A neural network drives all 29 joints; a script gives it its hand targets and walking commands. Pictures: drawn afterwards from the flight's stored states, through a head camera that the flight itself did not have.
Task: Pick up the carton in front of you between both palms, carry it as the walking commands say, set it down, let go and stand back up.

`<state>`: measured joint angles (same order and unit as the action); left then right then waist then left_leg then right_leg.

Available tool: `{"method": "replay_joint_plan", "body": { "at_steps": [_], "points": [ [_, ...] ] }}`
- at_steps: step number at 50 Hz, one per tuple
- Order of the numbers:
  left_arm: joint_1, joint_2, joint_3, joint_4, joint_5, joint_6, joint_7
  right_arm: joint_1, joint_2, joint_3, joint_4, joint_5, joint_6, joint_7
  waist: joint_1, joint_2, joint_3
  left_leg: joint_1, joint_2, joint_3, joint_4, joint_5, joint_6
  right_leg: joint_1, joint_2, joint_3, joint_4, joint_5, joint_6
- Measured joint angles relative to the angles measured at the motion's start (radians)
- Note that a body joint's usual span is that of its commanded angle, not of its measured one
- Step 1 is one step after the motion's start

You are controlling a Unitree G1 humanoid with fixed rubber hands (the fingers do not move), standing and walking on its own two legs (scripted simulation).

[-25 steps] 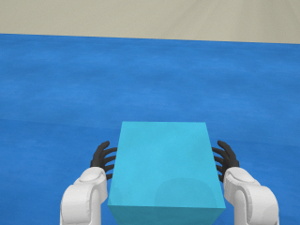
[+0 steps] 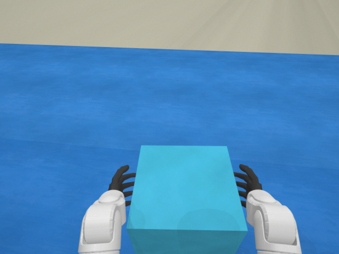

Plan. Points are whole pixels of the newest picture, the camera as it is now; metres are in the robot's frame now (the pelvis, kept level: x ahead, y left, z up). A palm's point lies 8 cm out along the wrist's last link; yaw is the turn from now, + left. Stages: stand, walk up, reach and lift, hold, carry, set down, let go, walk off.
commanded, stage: carry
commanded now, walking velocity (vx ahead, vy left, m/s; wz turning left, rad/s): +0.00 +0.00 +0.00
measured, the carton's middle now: (183, 209) +0.27 +0.00 -0.01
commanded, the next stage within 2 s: hold in 1.34 s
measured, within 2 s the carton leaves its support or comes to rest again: neither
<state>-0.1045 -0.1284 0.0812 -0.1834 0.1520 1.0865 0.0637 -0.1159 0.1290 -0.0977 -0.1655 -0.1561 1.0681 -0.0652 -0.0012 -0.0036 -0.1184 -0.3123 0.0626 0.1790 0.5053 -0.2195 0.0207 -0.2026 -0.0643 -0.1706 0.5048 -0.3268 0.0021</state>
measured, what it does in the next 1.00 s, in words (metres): stands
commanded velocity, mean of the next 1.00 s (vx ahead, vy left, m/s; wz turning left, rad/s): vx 0.00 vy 0.00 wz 0.00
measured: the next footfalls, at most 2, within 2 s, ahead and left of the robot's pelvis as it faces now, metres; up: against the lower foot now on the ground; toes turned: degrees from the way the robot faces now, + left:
none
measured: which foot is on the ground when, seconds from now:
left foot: down 0.00-1.00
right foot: down 0.00-1.00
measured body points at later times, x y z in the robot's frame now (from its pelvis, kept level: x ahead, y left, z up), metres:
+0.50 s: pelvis -0.02 -0.01 +0.00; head -0.03 -0.01 +0.45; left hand +0.28 +0.14 +0.02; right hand +0.28 -0.16 +0.03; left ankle +0.03 +0.10 -0.74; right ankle -0.04 -0.11 -0.74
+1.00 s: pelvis -0.02 -0.02 +0.00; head -0.04 -0.02 +0.45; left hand +0.28 +0.13 +0.03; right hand +0.28 -0.17 +0.03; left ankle +0.03 +0.10 -0.74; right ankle -0.04 -0.11 -0.74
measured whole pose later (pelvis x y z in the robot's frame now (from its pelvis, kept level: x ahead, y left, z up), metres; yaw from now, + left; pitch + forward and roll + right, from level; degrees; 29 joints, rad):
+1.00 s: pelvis -0.02 -0.02 +0.00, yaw +0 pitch +2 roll +0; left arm -0.20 -0.14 0.16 0.15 0.23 0.75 0.02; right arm -0.21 0.14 -0.17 0.15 -0.23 0.74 -0.02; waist 0.00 0.00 -0.08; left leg -0.35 0.09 0.17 0.51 -0.18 0.00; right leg -0.25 -0.04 -0.18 0.53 -0.32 -0.03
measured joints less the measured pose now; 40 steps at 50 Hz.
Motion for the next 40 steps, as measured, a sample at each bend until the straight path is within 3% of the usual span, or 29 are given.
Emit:
{"method": "replay_joint_plan", "body": {
  "at_steps": [16,21,29,40],
  "points": [
    [-0.087,-0.009,0.070,0.350,0.083,-0.313,-0.040,-0.086,0.010,-0.073,0.341,-0.082,-0.306,0.047,0.003,0.002,0.031,-0.022,0.009,-0.003,-0.008,0.033,-0.002,-0.028,0.009,-0.003,0.007,0.023,-0.012],
    [-0.113,-0.014,0.092,0.392,0.090,-0.384,-0.041,-0.109,0.015,-0.094,0.382,-0.089,-0.377,0.047,0.003,0.003,0.049,-0.030,0.011,-0.004,-0.006,0.038,-0.003,-0.038,0.011,-0.004,0.012,0.025,-0.015],
    [-0.099,-0.012,0.076,0.315,0.071,-0.357,-0.039,-0.094,0.012,-0.074,0.303,-0.069,-0.349,0.042,0.002,0.002,0.050,-0.039,0.015,-0.005,0.003,0.033,-0.007,-0.048,0.012,-0.004,0.025,0.017,-0.019],
    [-0.093,-0.011,0.075,0.335,0.075,-0.334,-0.039,-0.089,0.011,-0.073,0.321,-0.074,-0.325,0.042,0.001,0.002,0.034,-0.032,0.019,-0.008,0.006,0.030,-0.015,-0.042,0.016,-0.006,0.029,0.010,-0.025]
  ]
}}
